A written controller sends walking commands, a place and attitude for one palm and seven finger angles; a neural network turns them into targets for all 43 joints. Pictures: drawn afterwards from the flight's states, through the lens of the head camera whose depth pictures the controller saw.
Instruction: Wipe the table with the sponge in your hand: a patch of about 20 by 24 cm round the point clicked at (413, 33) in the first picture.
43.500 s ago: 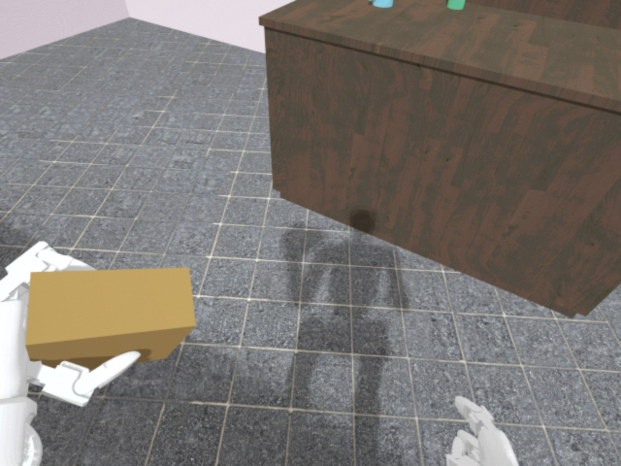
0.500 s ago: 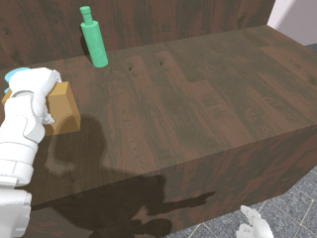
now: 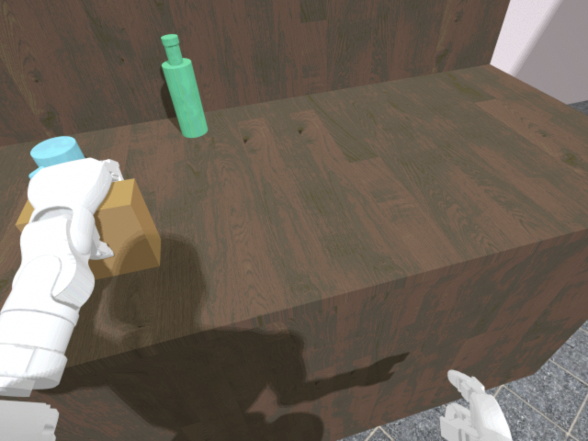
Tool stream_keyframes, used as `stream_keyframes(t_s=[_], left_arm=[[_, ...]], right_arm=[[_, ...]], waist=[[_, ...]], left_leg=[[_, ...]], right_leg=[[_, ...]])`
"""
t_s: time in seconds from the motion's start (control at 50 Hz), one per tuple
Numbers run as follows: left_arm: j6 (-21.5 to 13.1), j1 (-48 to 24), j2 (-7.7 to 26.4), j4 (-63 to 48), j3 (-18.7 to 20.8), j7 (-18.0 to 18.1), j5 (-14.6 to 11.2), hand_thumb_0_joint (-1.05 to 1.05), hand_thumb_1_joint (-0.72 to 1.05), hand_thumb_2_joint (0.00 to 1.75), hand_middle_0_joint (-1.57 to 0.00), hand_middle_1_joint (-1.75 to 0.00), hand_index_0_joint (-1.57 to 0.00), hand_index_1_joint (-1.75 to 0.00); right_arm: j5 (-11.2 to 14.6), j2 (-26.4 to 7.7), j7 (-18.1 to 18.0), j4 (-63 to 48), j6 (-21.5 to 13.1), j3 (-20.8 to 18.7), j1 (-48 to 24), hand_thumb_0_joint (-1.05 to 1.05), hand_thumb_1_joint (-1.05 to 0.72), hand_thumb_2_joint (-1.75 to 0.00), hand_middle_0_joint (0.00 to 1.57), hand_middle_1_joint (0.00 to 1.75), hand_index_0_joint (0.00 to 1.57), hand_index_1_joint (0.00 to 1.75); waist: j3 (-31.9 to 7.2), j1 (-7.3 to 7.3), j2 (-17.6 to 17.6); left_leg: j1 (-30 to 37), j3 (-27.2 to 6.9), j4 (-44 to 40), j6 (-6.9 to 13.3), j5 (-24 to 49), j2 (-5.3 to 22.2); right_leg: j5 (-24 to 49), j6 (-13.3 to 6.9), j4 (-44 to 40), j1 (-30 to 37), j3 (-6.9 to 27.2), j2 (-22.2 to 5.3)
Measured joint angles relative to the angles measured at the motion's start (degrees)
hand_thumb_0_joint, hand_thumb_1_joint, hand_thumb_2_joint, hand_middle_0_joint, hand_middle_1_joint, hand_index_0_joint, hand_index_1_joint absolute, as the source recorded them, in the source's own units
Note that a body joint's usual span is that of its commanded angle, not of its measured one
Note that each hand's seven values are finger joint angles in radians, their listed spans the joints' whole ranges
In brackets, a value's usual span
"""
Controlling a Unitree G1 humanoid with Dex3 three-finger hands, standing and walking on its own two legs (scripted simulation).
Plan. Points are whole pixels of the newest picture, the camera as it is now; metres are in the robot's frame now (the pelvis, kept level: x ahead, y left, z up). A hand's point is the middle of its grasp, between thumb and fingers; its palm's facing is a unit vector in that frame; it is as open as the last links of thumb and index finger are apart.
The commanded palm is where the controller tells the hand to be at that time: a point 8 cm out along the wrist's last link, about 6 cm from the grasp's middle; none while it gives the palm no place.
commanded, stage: wipe back along the first lane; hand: left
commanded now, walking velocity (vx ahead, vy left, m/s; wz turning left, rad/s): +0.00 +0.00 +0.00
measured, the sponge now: (104, 243) +0.33 +0.32 +0.11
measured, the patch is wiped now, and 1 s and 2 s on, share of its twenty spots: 0.95 0.95 0.95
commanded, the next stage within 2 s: lift the sponge slowly off the table in 1.02 s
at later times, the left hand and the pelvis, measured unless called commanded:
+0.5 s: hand (97, 235) +0.30 +0.29 +0.16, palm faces +0.11 -0.02 -0.99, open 10.2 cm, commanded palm +0.26 +0.28 +0.18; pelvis +0.01 +0.00 +0.00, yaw -1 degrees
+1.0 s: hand (91, 263) +0.26 +0.28 +0.16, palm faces +0.20 -0.06 -0.98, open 10.2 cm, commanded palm +0.21 +0.26 +0.18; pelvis +0.01 +0.00 -0.01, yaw -1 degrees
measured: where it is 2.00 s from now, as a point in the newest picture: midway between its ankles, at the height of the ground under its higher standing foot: outside the picture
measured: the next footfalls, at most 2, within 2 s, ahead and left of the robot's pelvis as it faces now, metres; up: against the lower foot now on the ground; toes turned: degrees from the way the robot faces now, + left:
none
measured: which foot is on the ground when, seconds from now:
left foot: down 0.00-1.00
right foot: down 0.00-1.00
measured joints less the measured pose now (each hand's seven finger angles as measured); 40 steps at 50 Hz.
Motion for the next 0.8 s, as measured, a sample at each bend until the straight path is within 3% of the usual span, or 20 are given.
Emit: stream_keyframes(t_s=[0.26, 0.42, 0.8], left_arm=[[1.45, 4.33, -0.63, -5.62, -0.56, 0.21, -0.01, -0.01, -0.51, 1.07, -0.66, -1.41, -0.72, -1.36], [2.54, 11.25, -0.22, -13.78, 1.45, 0.50, -1.11, -0.01, -0.50, 1.07, -0.65, -1.41, -0.71, -1.37], [8.31, 22.59, -1.76, -30.11, 0.80, 2.56, -2.27, 0.00, -0.50, 1.07, -0.64, -1.42, -0.70, -1.38]], right_arm=[[-0.14, 0.36, 0.08, -0.57, 0.06, 0.71, -1.21, 0.01, -0.90, -0.90, 0.21, 0.30, 0.20, 0.30], [-0.33, -0.11, 0.83, -1.38, 0.49, 0.52, -1.04, 0.01, -0.90, -0.90, 0.21, 0.30, 0.20, 0.30], [-0.35, 0.54, 1.69, -3.00, 0.40, 1.60, -3.55, 0.01, -0.90, -0.90, 0.20, 0.30, 0.20, 0.30]], waist=[[-0.22, 0.72, 0.40], [-0.51, 0.57, 0.81], [-1.32, 2.06, 1.16]], left_leg=[[0.26, -0.25, 0.89, -0.44, -0.62, 0.30], [0.27, 0.42, 1.93, -0.50, -1.72, 0.53], [-0.43, 1.26, 3.90, -0.16, -3.03, 0.17]], right_leg=[[-0.99, -0.39, 1.53, 0.00, -0.15, 0.32], [-1.78, -0.30, 2.47, -0.23, 0.56, 0.44], [-3.00, 0.23, 4.67, -1.28, 1.43, -0.03]])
